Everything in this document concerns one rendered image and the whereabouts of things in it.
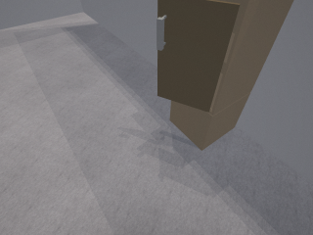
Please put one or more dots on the cupboard door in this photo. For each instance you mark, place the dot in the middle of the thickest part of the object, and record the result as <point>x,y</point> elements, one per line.
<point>196,35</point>

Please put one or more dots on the handle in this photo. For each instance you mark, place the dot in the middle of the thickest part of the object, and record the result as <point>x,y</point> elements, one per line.
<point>160,33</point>

